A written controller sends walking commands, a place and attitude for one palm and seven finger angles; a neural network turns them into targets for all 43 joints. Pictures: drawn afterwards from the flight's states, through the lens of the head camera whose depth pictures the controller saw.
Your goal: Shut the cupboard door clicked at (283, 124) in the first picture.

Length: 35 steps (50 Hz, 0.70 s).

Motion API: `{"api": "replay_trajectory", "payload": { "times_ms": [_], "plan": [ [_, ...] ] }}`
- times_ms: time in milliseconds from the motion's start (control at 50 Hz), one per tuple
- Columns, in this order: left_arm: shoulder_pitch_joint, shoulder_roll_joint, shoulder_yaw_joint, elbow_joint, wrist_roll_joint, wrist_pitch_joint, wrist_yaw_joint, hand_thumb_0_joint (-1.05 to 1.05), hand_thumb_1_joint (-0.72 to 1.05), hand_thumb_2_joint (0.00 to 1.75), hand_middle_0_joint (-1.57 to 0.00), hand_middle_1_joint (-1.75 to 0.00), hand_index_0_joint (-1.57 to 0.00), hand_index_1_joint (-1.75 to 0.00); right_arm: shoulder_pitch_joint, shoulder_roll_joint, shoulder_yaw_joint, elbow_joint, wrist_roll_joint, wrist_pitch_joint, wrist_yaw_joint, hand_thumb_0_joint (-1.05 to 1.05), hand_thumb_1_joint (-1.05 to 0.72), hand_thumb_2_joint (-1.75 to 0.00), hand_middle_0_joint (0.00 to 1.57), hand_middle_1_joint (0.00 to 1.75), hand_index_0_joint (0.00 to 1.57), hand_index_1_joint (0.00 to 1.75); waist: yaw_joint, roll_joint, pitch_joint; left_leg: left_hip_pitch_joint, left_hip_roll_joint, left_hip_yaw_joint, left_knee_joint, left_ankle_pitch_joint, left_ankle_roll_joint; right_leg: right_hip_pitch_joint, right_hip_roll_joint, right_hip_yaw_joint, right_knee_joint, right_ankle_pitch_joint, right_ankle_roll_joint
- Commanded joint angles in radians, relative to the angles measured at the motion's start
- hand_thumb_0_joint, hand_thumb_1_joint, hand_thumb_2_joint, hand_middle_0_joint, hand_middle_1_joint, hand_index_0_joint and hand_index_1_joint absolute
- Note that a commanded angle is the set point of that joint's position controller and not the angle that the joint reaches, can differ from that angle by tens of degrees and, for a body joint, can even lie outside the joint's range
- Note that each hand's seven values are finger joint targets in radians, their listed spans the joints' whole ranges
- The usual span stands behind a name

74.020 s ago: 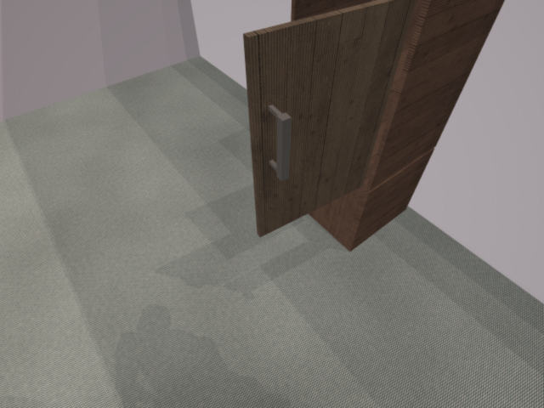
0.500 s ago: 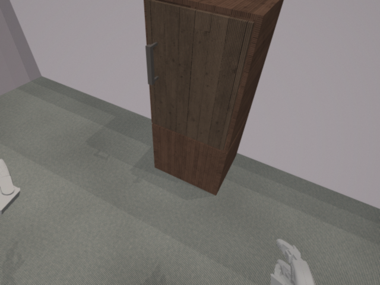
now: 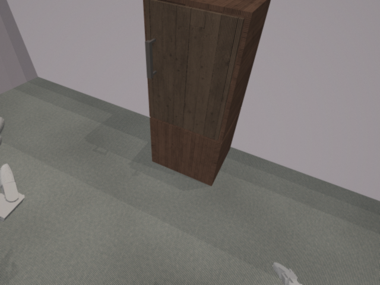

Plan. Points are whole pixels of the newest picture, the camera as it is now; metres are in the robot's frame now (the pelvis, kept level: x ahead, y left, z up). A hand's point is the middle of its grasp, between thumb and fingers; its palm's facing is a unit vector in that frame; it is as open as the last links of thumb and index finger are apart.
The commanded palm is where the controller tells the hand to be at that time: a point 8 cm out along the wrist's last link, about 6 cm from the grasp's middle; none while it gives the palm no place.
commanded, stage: stop stepping back and stand still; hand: left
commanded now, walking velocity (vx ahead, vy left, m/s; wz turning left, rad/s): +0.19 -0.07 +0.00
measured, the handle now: (151, 58) +1.05 +0.16 +0.02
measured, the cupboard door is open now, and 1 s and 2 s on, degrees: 0 0 0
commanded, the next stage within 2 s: let the arm hang, fingers relaxed in 0.74 s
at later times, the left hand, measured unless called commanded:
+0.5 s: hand (28, 184) +0.23 +0.25 +0.18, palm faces +0.46 -0.79 -0.41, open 7.4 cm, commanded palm +0.17 +0.29 +0.18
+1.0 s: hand (71, 257) +0.21 +0.24 -0.04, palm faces +0.09 -0.91 -0.40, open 7.4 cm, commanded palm none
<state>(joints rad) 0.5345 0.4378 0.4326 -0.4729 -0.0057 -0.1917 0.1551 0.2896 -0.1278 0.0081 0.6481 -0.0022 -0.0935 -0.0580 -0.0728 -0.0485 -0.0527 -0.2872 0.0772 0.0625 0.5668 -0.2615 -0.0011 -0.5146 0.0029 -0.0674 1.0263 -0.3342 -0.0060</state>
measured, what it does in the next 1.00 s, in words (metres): steps on the spot: right foot, then left foot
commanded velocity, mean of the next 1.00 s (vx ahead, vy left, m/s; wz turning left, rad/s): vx -0.01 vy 0.03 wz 0.00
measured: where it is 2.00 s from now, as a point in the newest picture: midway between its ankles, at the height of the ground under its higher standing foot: outside the picture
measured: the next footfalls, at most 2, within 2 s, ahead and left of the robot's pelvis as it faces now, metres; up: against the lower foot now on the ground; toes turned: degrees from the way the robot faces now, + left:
right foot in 0.14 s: +0.03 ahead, -0.11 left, +0.00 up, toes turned -4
left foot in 0.42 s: +0.12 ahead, +0.11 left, +0.00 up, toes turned +6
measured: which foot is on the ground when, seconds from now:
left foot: down 0.00-0.14, up 0.16-0.40, down 0.42-1.00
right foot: up 0.00-0.12, down 0.14-1.00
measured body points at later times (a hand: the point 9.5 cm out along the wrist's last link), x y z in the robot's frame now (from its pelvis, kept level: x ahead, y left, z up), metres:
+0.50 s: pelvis +0.03 -0.01 +0.00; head +0.04 +0.01 +0.45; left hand +0.20 +0.29 +0.20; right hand +0.21 -0.26 -0.07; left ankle +0.08 +0.10 -0.73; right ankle -0.01 -0.11 -0.73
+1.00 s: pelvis +0.02 +0.01 +0.00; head +0.02 -0.02 +0.45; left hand +0.20 +0.29 -0.02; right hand +0.17 -0.24 -0.12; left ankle +0.08 +0.10 -0.73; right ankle -0.01 -0.11 -0.73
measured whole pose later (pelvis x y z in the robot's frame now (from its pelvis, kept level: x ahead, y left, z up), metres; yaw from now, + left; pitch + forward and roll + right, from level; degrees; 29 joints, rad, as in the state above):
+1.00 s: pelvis +0.02 +0.01 +0.00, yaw +1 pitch +1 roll -1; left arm 0.31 0.29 0.08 0.32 0.01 0.04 0.01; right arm 0.18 -0.30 0.00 0.76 0.00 -0.01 0.00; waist -0.01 0.09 -0.05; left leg -0.38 0.02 0.10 0.60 -0.23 0.05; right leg -0.23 -0.02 -0.08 0.58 -0.36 0.00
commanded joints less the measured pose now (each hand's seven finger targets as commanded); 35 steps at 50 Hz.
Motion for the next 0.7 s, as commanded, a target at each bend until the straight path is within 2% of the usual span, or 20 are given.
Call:
{"api": "replay_trajectory", "payload": {
  "times_ms": [0,40,60,80,100,120,140,160,200,240,300,340,360,380,420,440,460,500,580,680],
  "plan": [
    [0.010,0.193,0.156,-0.284,-0.008,-0.082,0.032,0.00,0.90,0.90,-0.20,-0.30,-0.20,-0.30,-0.141,-0.191,-0.052,-0.149,-0.012,-0.031,-0.009,0.00,-0.90,-0.90,0.20,0.30,0.20,0.30,0.062,0.340,0.066,-0.249,0.193,-0.153,-0.362,-0.425,0.112,0.248,0.016,-0.060,-0.250,-0.035,-0.007],
    [-0.015,0.176,0.147,-0.247,-0.010,-0.060,0.039,0.00,0.90,0.90,-0.20,-0.30,-0.20,-0.30,-0.125,-0.188,-0.053,-0.147,-0.012,-0.022,-0.017,0.00,-0.90,-0.90,0.20,0.30,0.20,0.30,0.068,0.313,0.008,-0.240,0.152,-0.077,-0.261,-0.430,0.079,0.398,0.057,-0.117,-0.424,-0.059,-0.012],
    [-0.015,0.164,0.132,-0.214,-0.013,-0.049,0.041,0.00,0.90,0.90,-0.20,-0.30,-0.20,-0.30,-0.123,-0.185,-0.050,-0.148,-0.007,-0.022,-0.021,0.00,-0.90,-0.90,0.20,0.30,0.20,0.30,0.067,0.267,-0.002,-0.233,0.114,-0.037,-0.169,-0.399,0.064,0.434,0.054,-0.104,-0.517,-0.091,-0.018],
    [-0.024,0.159,0.126,-0.181,-0.014,-0.037,0.045,0.00,0.90,0.90,-0.20,-0.30,-0.20,-0.30,-0.121,-0.180,-0.049,-0.143,-0.001,-0.018,-0.020,0.00,-0.90,-0.90,0.20,0.30,0.20,0.30,0.066,0.168,-0.016,-0.283,0.076,-0.013,-0.009,-0.361,0.050,0.479,-0.011,0.009,-0.591,-0.131,-0.053],
    [-0.043,0.179,0.133,-0.155,-0.011,-0.028,0.049,0.00,0.90,0.90,-0.20,-0.30,-0.20,-0.30,-0.114,-0.165,-0.051,-0.143,0.001,-0.011,-0.019,0.00,-0.90,-0.90,0.20,0.30,0.20,0.30,0.064,-0.052,-0.007,-0.378,-0.002,0.028,0.253,-0.261,0.027,0.485,-0.191,0.352,-0.720,-0.182,-0.141],
    [-0.084,0.202,0.133,-0.142,-0.016,-0.026,0.053,0.00,0.90,0.90,-0.20,-0.30,-0.20,-0.30,-0.134,-0.177,-0.051,-0.149,0.003,-0.021,-0.026,0.00,-0.90,-0.90,0.20,0.30,0.20,0.30,0.072,-0.176,0.038,-0.468,-0.053,-0.007,0.465,-0.248,0.009,0.472,-0.359,0.596,-0.793,0.068,-0.217],
    [-0.138,0.219,0.139,-0.145,-0.018,-0.049,0.055,0.00,0.90,0.90,-0.20,-0.30,-0.20,-0.30,-0.125,-0.183,-0.052,-0.125,-0.010,-0.028,-0.025,0.00,-0.90,-0.90,0.20,0.30,0.20,0.30,0.061,-0.114,0.043,-0.488,-0.039,-0.039,0.563,-0.225,-0.009,0.489,-0.396,0.535,-0.760,0.364,-0.234],
    [-0.169,0.171,0.104,-0.107,-0.010,-0.050,0.055,0.00,0.90,0.90,-0.20,-0.30,-0.20,-0.30,-0.124,-0.179,-0.058,-0.106,-0.002,-0.036,-0.018,0.00,-0.90,-0.90,0.20,0.30,0.20,0.30,0.050,-0.104,-0.034,-0.443,-0.020,-0.079,0.550,-0.199,-0.013,0.493,-0.380,0.514,-0.715,0.379,-0.225],
    [-0.099,0.130,0.066,-0.094,-0.014,-0.047,0.048,0.00,0.90,0.90,-0.20,-0.30,-0.20,-0.30,-0.133,-0.182,-0.054,-0.122,0.004,-0.018,-0.018,0.00,-0.90,-0.90,0.20,0.30,0.20,0.30,0.058,-0.099,0.010,-0.361,-0.002,-0.067,0.453,-0.111,-0.017,0.437,-0.319,0.353,-0.645,0.490,-0.196],
    [-0.108,0.141,0.074,-0.104,-0.015,-0.066,0.047,0.00,0.90,0.90,-0.20,-0.30,-0.20,-0.30,-0.159,-0.165,-0.036,-0.125,0.003,-0.010,-0.025,0.00,-0.90,-0.90,0.20,0.30,0.20,0.30,0.064,-0.119,0.025,-0.219,-0.025,-0.010,0.278,-0.058,-0.004,0.352,-0.252,0.189,-0.643,0.453,-0.146],
    [-0.162,0.160,0.070,-0.192,-0.016,-0.080,0.050,0.00,0.90,0.90,-0.20,-0.30,-0.20,-0.30,-0.191,-0.168,-0.042,-0.149,0.004,-0.027,-0.036,0.00,-0.90,-0.90,0.20,0.30,0.20,0.30,0.079,-0.129,0.037,-0.082,-0.057,0.038,0.117,0.006,0.007,0.301,-0.237,0.152,-0.675,0.308,-0.117],
    [-0.155,0.171,0.081,-0.246,-0.019,-0.083,0.053,0.00,0.90,0.90,-0.20,-0.30,-0.20,-0.30,-0.177,-0.174,-0.050,-0.154,0.003,-0.038,-0.036,0.00,-0.90,-0.90,0.20,0.30,0.20,0.30,0.075,-0.055,0.042,0.028,-0.068,0.039,-0.001,0.081,0.009,0.253,-0.222,0.158,-0.668,0.236,-0.097],
    [-0.135,0.188,0.098,-0.267,-0.021,-0.087,0.054,0.00,0.90,0.90,-0.20,-0.30,-0.20,-0.30,-0.168,-0.186,-0.058,-0.158,0.005,-0.038,-0.040,0.00,-0.90,-0.90,0.20,0.30,0.20,0.30,0.071,0.013,0.040,0.074,-0.054,0.018,-0.054,0.102,0.010,0.237,-0.211,0.153,-0.642,0.210,-0.082],
    [-0.112,0.178,0.098,-0.287,-0.023,-0.093,0.052,0.00,0.90,0.90,-0.20,-0.30,-0.20,-0.30,-0.159,-0.189,-0.058,-0.166,0.009,-0.038,-0.040,0.00,-0.90,-0.90,0.20,0.30,0.20,0.30,0.070,0.087,0.022,0.112,-0.020,-0.030,-0.108,0.153,0.021,0.242,-0.178,0.136,-0.586,0.209,-0.056],
    [-0.087,0.191,0.132,-0.316,-0.025,-0.098,0.052,0.00,0.90,0.90,-0.20,-0.30,-0.20,-0.30,-0.162,-0.212,-0.063,-0.193,0.016,-0.037,-0.037,0.00,-0.90,-0.90,0.20,0.30,0.20,0.30,0.086,0.253,-0.029,0.142,0.104,-0.177,-0.153,0.333,0.063,0.236,-0.059,0.079,-0.483,0.153,0.001],
    [-0.035,0.187,0.145,-0.267,-0.026,-0.094,0.051,0.00,0.90,0.90,-0.20,-0.30,-0.20,-0.30,-0.154,-0.204,-0.059,-0.192,0.019,-0.037,-0.034,0.00,-0.90,-0.90,0.20,0.30,0.20,0.30,0.088,0.250,-0.044,0.131,0.115,-0.173,-0.146,0.412,0.068,0.258,-0.034,0.063,-0.491,0.161,0.010],
    [0.003,0.213,0.177,-0.254,-0.031,-0.091,0.042,0.00,0.90,0.90,-0.20,-0.30,-0.20,-0.30,-0.153,-0.193,-0.052,-0.185,0.006,-0.040,-0.034,0.00,-0.90,-0.90,0.20,0.30,0.20,0.30,0.086,0.326,-0.057,0.103,0.116,-0.172,-0.170,0.387,0.066,0.271,-0.031,0.042,-0.489,0.125,0.013],
    [-0.028,0.178,0.146,-0.260,-0.031,-0.095,0.032,0.00,0.90,0.90,-0.20,-0.30,-0.20,-0.30,-0.145,-0.191,-0.045,-0.188,0.011,-0.043,-0.027,0.00,-0.90,-0.90,0.20,0.30,0.20,0.30,0.074,0.288,-0.037,0.047,0.118,-0.161,-0.192,0.325,0.049,0.325,-0.020,0.023,-0.534,0.088,0.010],
    [0.054,0.144,0.123,-0.203,-0.050,-0.066,0.025,0.00,0.90,0.90,-0.20,-0.30,-0.20,-0.30,-0.127,-0.195,-0.047,-0.194,0.021,-0.034,-0.021,0.00,-0.90,-0.90,0.20,0.30,0.20,0.30,0.061,0.118,-0.122,0.052,0.063,-0.088,-0.104,0.331,0.022,0.407,-0.065,0.086,-0.585,0.356,-0.002],
    [0.058,0.146,0.107,-0.197,-0.059,-0.033,0.024,0.00,0.90,0.90,-0.20,-0.30,-0.20,-0.30,-0.139,-0.192,-0.034,-0.200,0.021,-0.012,-0.025,0.00,-0.90,-0.90,0.20,0.30,0.20,0.30,0.059,0.095,-0.125,0.059,0.056,-0.079,-0.107,0.314,0.016,0.382,-0.077,0.088,-0.587,0.371,-0.002]
  ]
}}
